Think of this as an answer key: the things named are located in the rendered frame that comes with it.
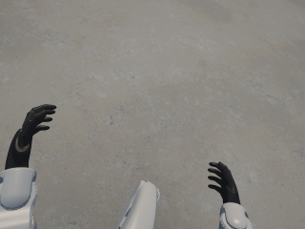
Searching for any robot left thigh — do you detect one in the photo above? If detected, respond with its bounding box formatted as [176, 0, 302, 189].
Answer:
[120, 180, 160, 229]

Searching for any right robot forearm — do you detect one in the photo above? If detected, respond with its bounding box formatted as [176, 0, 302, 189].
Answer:
[218, 202, 254, 229]

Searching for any robot right hand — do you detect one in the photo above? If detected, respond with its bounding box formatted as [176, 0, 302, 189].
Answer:
[208, 161, 241, 205]

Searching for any robot left hand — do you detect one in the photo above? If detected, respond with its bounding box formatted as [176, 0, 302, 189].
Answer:
[5, 104, 57, 170]

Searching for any left robot forearm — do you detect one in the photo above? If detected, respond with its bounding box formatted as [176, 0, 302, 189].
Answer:
[0, 167, 38, 229]

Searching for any robot left shin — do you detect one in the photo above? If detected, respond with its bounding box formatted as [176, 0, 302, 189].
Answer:
[114, 180, 145, 229]

